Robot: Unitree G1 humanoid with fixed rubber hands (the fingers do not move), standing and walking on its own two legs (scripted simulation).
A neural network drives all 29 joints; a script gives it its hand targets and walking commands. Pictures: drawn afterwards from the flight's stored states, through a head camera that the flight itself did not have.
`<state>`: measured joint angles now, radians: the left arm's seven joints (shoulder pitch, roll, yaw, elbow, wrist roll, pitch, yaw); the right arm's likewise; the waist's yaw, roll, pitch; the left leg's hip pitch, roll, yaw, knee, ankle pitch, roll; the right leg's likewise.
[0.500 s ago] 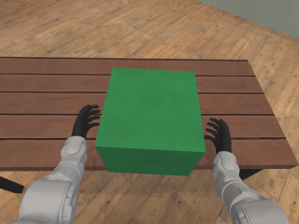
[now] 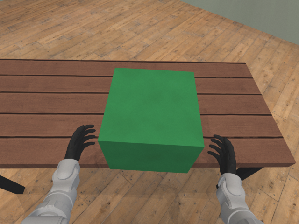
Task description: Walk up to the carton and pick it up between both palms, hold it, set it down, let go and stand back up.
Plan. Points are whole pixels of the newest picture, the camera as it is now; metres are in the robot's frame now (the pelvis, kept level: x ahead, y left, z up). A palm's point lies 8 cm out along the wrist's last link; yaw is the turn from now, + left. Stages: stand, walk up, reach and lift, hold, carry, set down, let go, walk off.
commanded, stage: set down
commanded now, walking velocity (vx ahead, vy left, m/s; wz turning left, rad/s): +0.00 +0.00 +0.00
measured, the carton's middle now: (151, 120) +0.44 +0.00 -0.05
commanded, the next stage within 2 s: none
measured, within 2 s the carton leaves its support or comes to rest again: neither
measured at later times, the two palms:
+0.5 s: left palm (62, 181) +0.24 +0.24 -0.04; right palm (235, 194) +0.22 -0.21 -0.04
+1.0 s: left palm (61, 191) +0.22 +0.24 -0.04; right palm (235, 201) +0.20 -0.21 -0.05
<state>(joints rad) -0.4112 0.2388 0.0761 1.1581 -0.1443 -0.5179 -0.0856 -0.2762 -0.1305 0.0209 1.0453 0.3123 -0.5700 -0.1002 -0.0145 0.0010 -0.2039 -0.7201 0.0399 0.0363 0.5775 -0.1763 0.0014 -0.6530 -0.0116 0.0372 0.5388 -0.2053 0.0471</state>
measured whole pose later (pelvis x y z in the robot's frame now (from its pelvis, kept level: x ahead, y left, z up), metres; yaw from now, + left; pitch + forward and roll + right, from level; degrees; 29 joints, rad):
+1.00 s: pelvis +0.01 -0.01 +0.01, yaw +0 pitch +2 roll -1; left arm 0.01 0.25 0.02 0.81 -0.18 -0.44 -0.08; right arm 0.11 -0.13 0.02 0.79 0.19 -0.53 -0.07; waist 0.02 0.00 0.02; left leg -0.37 0.04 0.04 0.58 -0.24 0.00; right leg -0.30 -0.01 0.04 0.54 -0.27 0.04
